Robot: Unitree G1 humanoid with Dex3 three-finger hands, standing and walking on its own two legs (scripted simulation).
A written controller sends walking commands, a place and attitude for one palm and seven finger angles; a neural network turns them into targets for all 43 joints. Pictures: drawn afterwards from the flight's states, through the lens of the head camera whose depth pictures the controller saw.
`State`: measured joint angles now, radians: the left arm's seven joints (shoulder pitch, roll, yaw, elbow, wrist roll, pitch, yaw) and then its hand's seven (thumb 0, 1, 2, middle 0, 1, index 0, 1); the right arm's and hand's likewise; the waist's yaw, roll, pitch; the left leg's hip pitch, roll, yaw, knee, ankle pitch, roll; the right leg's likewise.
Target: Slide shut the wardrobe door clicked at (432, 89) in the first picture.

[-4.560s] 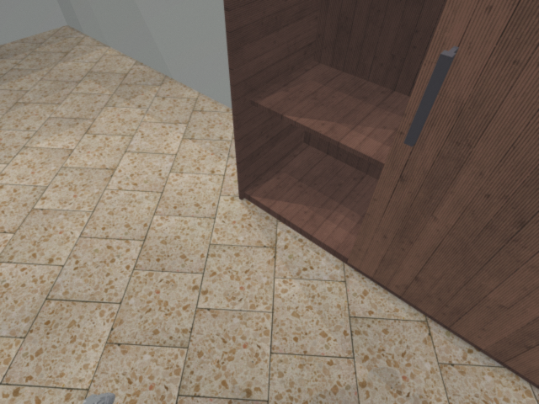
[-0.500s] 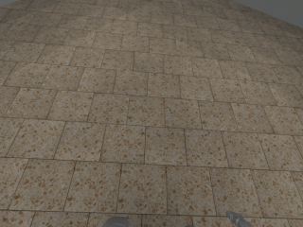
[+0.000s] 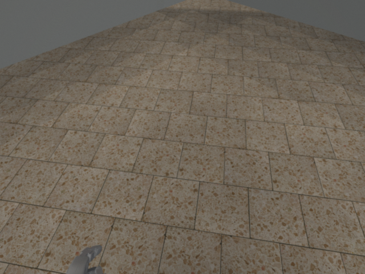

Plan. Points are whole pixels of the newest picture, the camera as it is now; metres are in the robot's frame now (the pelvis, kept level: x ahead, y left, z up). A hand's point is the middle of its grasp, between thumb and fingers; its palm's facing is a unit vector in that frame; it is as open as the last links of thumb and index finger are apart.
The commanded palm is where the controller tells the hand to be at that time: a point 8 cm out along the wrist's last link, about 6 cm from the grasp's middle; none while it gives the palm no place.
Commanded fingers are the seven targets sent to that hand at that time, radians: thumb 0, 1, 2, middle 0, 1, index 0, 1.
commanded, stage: walk to a spot facing it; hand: right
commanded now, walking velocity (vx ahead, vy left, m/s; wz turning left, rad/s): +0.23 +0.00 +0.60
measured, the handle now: out of the picture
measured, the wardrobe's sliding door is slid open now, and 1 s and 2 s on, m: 0.60 0.60 0.60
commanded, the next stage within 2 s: turn to face it in 0.52 s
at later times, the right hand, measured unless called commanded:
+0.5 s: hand (228, 216) +0.30 -0.13 -0.17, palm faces -0.38 +0.90 -0.22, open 7.4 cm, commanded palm none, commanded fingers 0.00 -0.90 -0.90 0.20 0.30 0.20 0.30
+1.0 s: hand (218, 212) +0.32 -0.11 -0.18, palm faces -0.27 +0.95 -0.16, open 7.4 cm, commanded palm none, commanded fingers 0.00 -0.90 -0.90 0.20 0.30 0.20 0.30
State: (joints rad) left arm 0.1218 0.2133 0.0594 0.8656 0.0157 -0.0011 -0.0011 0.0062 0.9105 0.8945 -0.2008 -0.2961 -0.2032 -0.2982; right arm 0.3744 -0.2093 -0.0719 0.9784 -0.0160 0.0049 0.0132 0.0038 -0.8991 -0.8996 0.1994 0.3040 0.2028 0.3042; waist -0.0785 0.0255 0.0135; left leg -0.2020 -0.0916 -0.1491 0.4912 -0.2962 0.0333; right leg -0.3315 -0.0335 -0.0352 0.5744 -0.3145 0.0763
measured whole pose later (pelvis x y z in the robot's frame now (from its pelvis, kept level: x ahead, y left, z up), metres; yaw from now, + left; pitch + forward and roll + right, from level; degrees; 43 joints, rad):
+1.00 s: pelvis +0.17 +0.02 -0.01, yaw +18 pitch -1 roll +2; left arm 0.24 0.16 0.05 0.99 0.01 0.05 0.01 0.00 0.92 0.89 -0.20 -0.30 -0.20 -0.30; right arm 0.18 -0.16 -0.03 0.94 -0.02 0.00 -0.03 0.00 -0.90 -0.90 0.20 0.30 0.20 0.30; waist 0.01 0.00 0.03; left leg -0.22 0.00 0.19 0.59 -0.36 0.04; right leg -0.33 -0.06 -0.09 0.70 -0.34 0.06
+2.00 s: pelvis +0.14 +0.09 +0.00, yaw -16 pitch +1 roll -3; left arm 0.19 0.28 0.09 0.96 0.02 0.10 -0.02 0.01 0.91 0.89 -0.20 -0.30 -0.20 -0.30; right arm 0.27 -0.16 -0.02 0.90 -0.02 0.01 -0.02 0.00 -0.90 -0.90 0.20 0.30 0.20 0.30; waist 0.00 -0.03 0.08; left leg -0.18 0.11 0.22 0.51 -0.34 0.03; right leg -0.49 -0.05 -0.01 1.05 -0.38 0.10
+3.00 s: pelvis +0.18 +0.09 +0.00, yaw -52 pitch +0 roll -2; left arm 0.19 0.26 0.09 0.95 0.02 0.09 -0.03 0.01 0.91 0.89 -0.20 -0.30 -0.20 -0.30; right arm 0.24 -0.19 -0.02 0.88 -0.02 0.02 -0.02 0.00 -0.90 -0.90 0.20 0.30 0.20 0.30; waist 0.01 -0.02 0.09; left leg -0.19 0.14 0.27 0.53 -0.32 0.01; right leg -0.45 -0.06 -0.04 0.98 -0.40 0.09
